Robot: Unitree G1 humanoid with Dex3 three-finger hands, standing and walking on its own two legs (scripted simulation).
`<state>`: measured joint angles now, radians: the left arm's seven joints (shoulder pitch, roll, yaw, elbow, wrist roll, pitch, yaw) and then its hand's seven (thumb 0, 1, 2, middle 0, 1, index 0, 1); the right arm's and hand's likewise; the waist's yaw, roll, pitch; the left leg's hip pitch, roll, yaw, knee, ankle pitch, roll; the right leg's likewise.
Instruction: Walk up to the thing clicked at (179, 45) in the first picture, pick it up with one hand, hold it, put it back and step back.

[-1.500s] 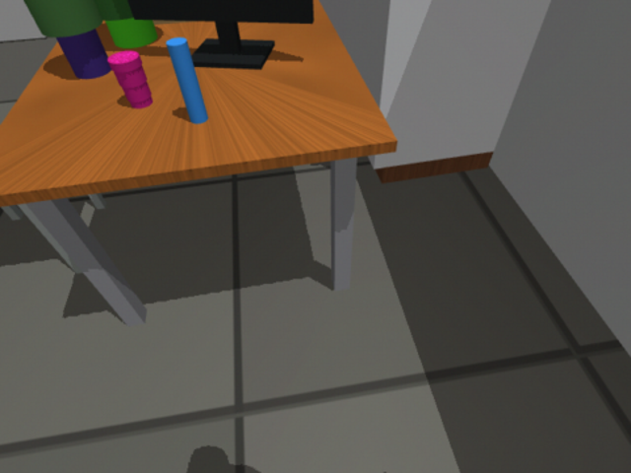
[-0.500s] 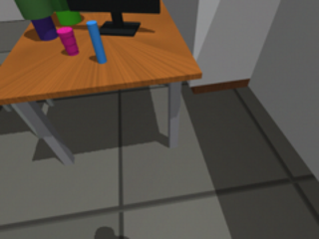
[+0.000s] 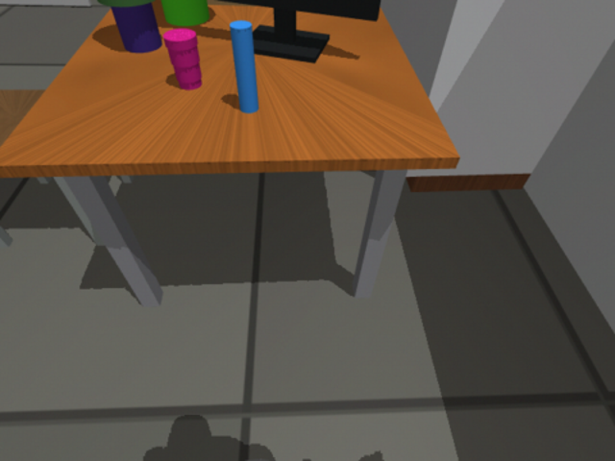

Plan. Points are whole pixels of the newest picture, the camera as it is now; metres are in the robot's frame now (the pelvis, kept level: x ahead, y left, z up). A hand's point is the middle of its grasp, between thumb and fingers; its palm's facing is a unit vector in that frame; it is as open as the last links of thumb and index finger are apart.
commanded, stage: walk up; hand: left
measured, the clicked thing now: (245, 70) +0.89 +0.18 +0.08
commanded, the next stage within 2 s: none
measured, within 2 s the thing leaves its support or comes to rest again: neither
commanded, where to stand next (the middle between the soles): +0.39 -0.06 m, yaw +4 degrees
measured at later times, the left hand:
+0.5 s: hand (196, 350) +0.31 +0.21 -0.12, palm faces -0.02 -0.93 -0.36, open 7.4 cm
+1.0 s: hand (217, 345) +0.34 +0.19 -0.16, palm faces +0.04 -0.95 -0.30, open 7.4 cm
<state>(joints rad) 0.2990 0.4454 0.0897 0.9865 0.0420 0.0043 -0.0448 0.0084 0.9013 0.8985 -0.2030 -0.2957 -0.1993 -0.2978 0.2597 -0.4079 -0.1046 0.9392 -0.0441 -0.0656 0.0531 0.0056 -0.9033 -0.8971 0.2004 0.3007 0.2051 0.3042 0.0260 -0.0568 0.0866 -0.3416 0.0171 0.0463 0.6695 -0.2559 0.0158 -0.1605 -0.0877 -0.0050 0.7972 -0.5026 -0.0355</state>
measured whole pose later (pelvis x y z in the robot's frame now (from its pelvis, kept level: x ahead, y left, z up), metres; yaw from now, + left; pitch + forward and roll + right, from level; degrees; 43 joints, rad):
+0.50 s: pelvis +0.19 -0.05 +0.00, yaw +2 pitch -4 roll +0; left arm 0.16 0.38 0.08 0.83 0.03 -0.03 -0.08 0.01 0.90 0.90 -0.20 -0.30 -0.20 -0.30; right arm 0.39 -0.41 -0.06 0.85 -0.01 -0.06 0.00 0.01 -0.90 -0.90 0.20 0.30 0.21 0.30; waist -0.03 0.03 0.11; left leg -0.14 0.05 -0.03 0.87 -0.47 0.02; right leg -0.37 -0.04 -0.06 0.65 -0.22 -0.02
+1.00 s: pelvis +0.30 -0.07 +0.00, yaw +3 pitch -3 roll -1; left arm 0.26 0.39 0.03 0.86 -0.01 0.04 -0.02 0.01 0.90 0.90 -0.20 -0.30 -0.20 -0.30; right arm 0.21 -0.35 -0.01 0.83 -0.03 -0.06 -0.02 0.01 -0.90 -0.90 0.20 0.30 0.21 0.30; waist 0.03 -0.06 0.14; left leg -0.38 0.03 0.04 0.64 -0.20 0.03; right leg -0.33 -0.01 0.00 0.93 -0.57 -0.03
